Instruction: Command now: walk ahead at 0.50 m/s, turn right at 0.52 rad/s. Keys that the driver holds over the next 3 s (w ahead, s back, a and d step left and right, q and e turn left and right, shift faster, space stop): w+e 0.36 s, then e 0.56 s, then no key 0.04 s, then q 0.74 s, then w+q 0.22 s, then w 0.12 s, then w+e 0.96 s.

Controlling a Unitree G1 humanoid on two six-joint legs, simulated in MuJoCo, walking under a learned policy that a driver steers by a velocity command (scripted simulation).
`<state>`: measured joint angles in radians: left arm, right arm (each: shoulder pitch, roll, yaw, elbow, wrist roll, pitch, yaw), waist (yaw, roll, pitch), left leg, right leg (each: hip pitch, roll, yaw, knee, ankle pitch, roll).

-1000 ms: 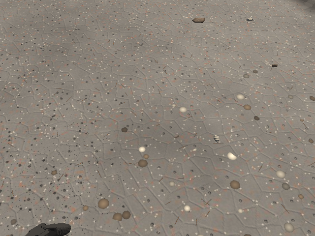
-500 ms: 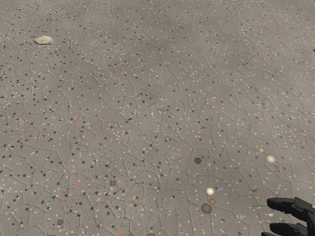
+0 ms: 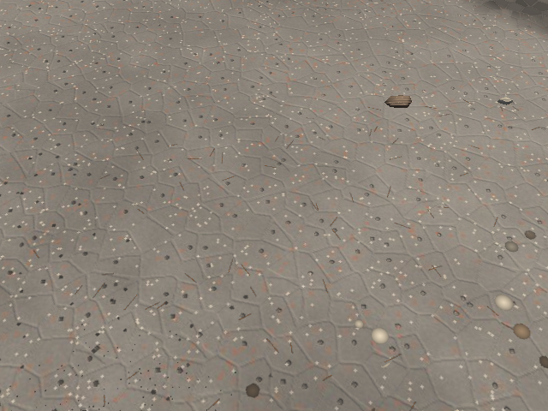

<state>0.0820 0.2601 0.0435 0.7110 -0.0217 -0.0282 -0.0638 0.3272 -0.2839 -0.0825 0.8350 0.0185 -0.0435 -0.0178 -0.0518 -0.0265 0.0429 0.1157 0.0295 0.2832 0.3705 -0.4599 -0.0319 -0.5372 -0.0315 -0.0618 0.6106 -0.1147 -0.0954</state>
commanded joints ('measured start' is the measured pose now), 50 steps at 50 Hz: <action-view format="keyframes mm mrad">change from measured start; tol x32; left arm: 1 366 275 114 15 -5 11 32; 50 177 224 73 -185 55 46 74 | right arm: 1 -44 -160 -27 -84 -9 -7 -13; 50 -258 -145 -11 -122 -12 43 14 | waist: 1 228 -24 -225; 23 32 -98 -110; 26 63 348 -475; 50 103 -130 -182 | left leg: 1 -325 157 -39 641 815 55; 2 -769 -70 -176 978 -122 -9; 21 -568 -49 -363 100 476 0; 25 163 367 -739 142 1082 256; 43 -273 299 -275 -79 499 239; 50 -745 25 -288 787 -164 -37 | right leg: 1 598 -11 152 -69 -10 -122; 3 938 -295 891 -317 -287 -330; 10 363 -127 387 -386 237 -212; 18 304 -65 359 -337 44 -116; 23 402 -21 431 -36 273 -17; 25 37 174 279 493 -565 98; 27 -148 76 260 762 -515 149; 44 172 -23 27 53 -174 100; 50 491 -318 419 -241 477 -233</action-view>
